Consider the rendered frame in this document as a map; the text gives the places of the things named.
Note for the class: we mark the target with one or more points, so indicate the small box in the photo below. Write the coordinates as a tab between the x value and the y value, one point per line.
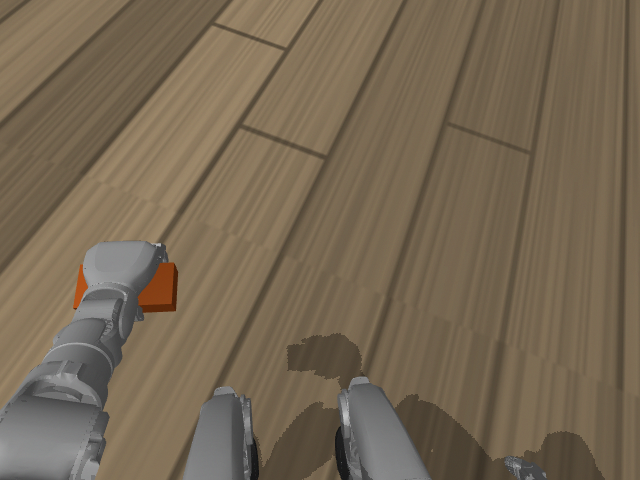
160	295

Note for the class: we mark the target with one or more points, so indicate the left robot hand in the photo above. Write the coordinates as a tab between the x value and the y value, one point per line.
129	263

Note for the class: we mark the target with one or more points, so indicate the left robot arm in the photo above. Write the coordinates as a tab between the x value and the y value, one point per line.
52	428

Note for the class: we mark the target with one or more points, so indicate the right robot hand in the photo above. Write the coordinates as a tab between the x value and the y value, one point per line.
524	470

